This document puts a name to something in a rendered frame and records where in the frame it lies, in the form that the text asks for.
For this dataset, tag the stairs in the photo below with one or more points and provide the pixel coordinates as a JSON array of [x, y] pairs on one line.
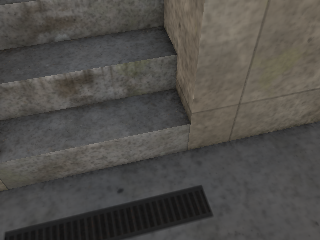
[[85, 85]]

